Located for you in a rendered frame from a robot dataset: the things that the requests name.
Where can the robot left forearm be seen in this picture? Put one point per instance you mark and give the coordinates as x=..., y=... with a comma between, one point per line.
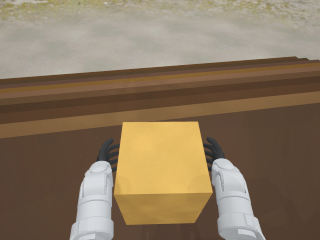
x=94, y=209

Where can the left robot hand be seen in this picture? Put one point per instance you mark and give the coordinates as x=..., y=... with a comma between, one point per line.
x=104, y=154

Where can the carton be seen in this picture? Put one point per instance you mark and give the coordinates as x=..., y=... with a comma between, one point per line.
x=162, y=175

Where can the right robot hand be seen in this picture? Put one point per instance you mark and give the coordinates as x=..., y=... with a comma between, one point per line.
x=216, y=152

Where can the robot right forearm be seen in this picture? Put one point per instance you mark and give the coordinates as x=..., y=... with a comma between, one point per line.
x=236, y=219

